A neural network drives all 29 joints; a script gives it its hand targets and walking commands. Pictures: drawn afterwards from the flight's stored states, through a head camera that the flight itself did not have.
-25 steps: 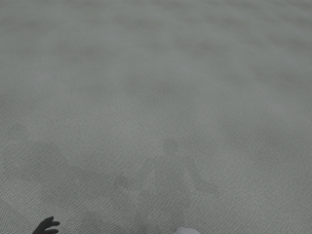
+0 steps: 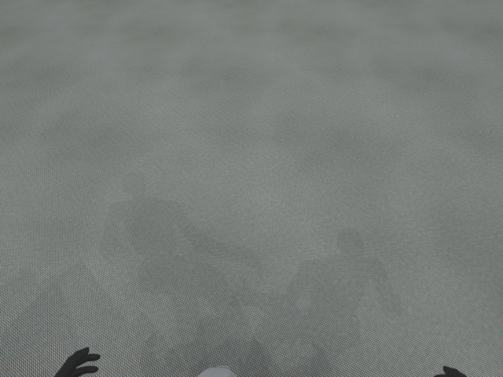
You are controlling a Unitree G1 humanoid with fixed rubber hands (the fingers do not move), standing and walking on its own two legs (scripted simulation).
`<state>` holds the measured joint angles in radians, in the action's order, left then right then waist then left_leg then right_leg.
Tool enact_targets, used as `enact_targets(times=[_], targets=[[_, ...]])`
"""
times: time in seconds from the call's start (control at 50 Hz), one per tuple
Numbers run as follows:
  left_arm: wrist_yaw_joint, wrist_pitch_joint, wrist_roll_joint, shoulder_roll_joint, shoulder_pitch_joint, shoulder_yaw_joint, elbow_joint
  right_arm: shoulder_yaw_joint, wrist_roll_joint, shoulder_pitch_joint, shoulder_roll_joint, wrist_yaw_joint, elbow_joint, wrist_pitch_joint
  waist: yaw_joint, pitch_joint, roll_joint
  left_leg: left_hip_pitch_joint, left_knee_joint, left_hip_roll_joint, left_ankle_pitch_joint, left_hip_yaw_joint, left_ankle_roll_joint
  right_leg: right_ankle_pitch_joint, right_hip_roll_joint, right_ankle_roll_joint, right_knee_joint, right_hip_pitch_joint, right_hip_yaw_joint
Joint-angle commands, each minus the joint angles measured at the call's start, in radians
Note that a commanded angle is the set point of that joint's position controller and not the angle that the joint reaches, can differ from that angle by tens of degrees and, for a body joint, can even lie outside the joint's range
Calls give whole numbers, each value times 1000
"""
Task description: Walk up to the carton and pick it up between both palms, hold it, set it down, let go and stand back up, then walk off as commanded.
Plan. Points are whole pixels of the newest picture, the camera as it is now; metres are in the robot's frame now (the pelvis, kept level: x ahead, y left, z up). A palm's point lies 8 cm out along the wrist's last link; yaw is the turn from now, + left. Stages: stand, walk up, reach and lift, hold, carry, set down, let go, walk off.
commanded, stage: walk up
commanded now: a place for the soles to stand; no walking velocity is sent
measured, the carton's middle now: out of the picture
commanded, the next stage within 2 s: none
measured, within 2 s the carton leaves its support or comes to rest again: neither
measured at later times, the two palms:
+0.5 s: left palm out of the picture +0.04 +0.31 -0.08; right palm (450, 317) +0.24 -0.31 -0.06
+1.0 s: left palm out of the picture -0.17 +0.25 -0.09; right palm (382, 269) +0.32 -0.21 -0.06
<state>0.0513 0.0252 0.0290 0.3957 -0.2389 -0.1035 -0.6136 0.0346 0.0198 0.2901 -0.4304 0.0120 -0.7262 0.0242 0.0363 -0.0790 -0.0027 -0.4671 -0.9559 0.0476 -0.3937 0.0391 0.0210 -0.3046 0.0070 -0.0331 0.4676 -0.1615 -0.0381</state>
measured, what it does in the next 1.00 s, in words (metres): steps on the spot, turning left: left foot, then right foot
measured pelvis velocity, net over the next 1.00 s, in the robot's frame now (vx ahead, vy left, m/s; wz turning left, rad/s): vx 0.00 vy -0.07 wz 0.84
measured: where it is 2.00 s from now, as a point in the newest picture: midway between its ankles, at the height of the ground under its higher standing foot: outside the picture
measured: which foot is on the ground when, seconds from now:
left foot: up 0.00-0.16, down 0.18-0.54, up 0.56-0.90, down 0.92-1.00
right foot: down 0.00-0.18, up 0.20-0.52, down 0.54-0.92, up 0.94-1.00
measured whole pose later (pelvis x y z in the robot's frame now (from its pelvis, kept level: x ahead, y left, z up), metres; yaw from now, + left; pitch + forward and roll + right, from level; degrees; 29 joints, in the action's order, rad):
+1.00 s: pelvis +0.00 -0.07 -0.01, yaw +48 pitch -1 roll +1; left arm 0.07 0.03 0.03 0.49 -0.23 -0.12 -0.61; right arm 0.08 0.03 0.32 -0.46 -0.04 -0.63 0.02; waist 0.04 -0.07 0.09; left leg -0.26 -0.61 0.04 -0.32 0.03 -0.02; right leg -0.50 0.09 0.00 0.93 -0.41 -0.08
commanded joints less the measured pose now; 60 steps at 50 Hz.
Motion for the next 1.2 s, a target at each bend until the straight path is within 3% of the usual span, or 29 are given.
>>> enact_targets(times=[0.0,0.06,0.14,0.16,0.18,0.2,0.24,0.28,0.32,0.36,0.42,0.48,0.5,0.52,0.54,0.58,0.62,0.66,0.74,0.8,0.84,0.88,0.9,0.92,0.94,1.02,1.08,1.12,1.18], targets=[[0,-21,-1,195,-26,-56,71,35,1,-55,-132,-29,68,16,49,-1,161,-88,134,-54,47,-48,0,406,230,-188,-115,98,129],[7,-18,-7,215,19,-54,88,42,-1,-39,-125,-29,70,18,24,44,200,74,270,-46,88,-71,-8,477,237,-165,-63,36,70],[9,3,-20,186,72,-33,113,78,8,68,-143,-7,56,19,-65,89,93,396,485,2,263,-66,-42,274,159,-72,195,-153,-58],[7,8,-28,157,12,-26,116,95,15,108,-199,1,60,27,-82,127,-84,517,591,-120,327,143,-95,159,79,-21,404,-266,-102],[9,23,-22,124,-3,-15,131,113,16,114,-290,9,86,31,-62,153,-234,570,575,-318,495,510,-199,-270,-37,24,569,-427,-12],[-1,27,-12,170,16,-24,139,116,3,106,-308,13,84,32,-76,178,-179,504,602,-402,457,656,-319,-333,-8,18,689,-412,108],[-3,29,-13,211,26,-38,104,96,-11,31,-233,21,102,31,-30,153,-52,472,566,-305,438,482,-250,-209,28,23,713,-413,164],[-6,26,-17,191,41,-35,112,82,-7,-18,-214,23,123,25,-12,109,-73,334,531,-230,617,343,-221,-164,14,27,661,-356,120],[-7,30,-21,184,16,-34,104,70,-4,-23,-200,12,141,13,-6,107,-108,254,524,-163,561,283,-190,-139,-12,37,601,-282,90],[-14,33,-26,189,15,-36,114,75,12,-32,-214,-3,163,-4,-27,87,-166,207,542,-117,392,290,-185,-155,-30,49,485,-248,60],[-21,21,-34,153,34,-32,112,87,37,-46,-236,-29,216,-30,-42,75,-268,101,567,-106,415,356,-199,-168,-75,50,290,-118,5],[-32,4,-30,176,-90,-45,71,80,20,-100,-199,-44,251,-43,39,117,-179,60,510,-71,284,421,-143,-15,-71,34,35,35,53],[-41,-5,-10,225,-92,-57,73,67,14,-78,-148,-36,252,-42,51,136,-43,-10,434,-17,159,384,-88,-37,22,-19,-68,108,149],[-43,-14,13,312,-110,-76,75,49,5,-85,-82,-31,268,-36,59,111,192,-136,254,118,-8,225,-39,-153,253,-79,-173,134,415],[-45,-19,19,340,51,-78,119,61,22,-15,-131,-20,228,-40,1,73,247,-141,41,76,-139,137,-5,-191,450,-183,-234,-36,564],[-34,-25,7,279,143,-78,140,78,20,9,-215,-36,191,-44,-21,1,125,-50,-180,6,-16,110,-4,-142,363,-216,-214,-230,398],[-28,-34,-1,234,139,-65,105,79,2,53,-200,-60,173,-38,-38,17,180,-49,-171,-14,63,96,-6,-48,238,-161,-163,-163,203],[-17,-38,11,233,73,-71,93,63,-5,49,-170,-79,166,-32,8,38,199,-117,-32,-23,42,23,11,-21,207,-138,-133,-1,140],[4,-38,17,269,9,-79,91,61,1,-56,-163,-80,177,-30,66,34,217,-64,144,-48,-9,-45,16,-84,247,-152,-147,31,97],[18,-32,21,289,54,-79,108,66,2,-23,-168,-71,158,-19,41,48,261,83,250,-43,-12,-107,14,-168,276,-145,-149,-60,40],[24,-24,22,297,74,-74,112,78,2,39,-177,-64,137,-10,-12,72,181,201,387,-20,40,-154,-1,-96,294,-114,-54,-107,-18],[27,-13,17,223,35,-51,99,99,7,135,-196,-50,104,3,-68,117,-8,442,536,-5,43,-64,-44,-145,197,-55,244,-246,-138],[32,-12,5,180,34,-40,121,127,12,152,-262,-43,110,5,-78,77,-188,511,644,-175,-75,268,-126,-272,110,1,465,-451,-176],[27,-21,-8,173,119,-28,169,140,22,149,-359,-36,137,9,-84,22,-237,420,722,-351,-123,687,-255,-300,8,38,544,-619,-41],[18,-25,1,235,181,-41,175,146,12,170,-358,-34,133,9,-99,-19,-181,321,727,-377,-86,735,-327,-296,45,44,590,-583,88],[10,-35,-13,245,14,-40,85,108,-11,20,-236,-17,190,7,-10,47,-205,321,539,-163,520,292,-207,-82,44,65,512,-417,38],[0,-27,-15,217,86,-48,119,109,8,55,-238,-19,217,-2,-36,40,-127,243,499,-165,629,341,-231,-115,-5,52,445,-353,17],[-4,-26,-21,183,106,-45,145,111,14,77,-251,-17,225,-7,-50,65,-179,180,464,-139,695,362,-228,-91,-29,36,382,-285,13],[-11,-31,-30,176,63,-53,134,102,15,22,-250,-11,260,-12,-6,95,-164,144,393,-114,666,428,-195,-40,-52,9,181,-141,68]])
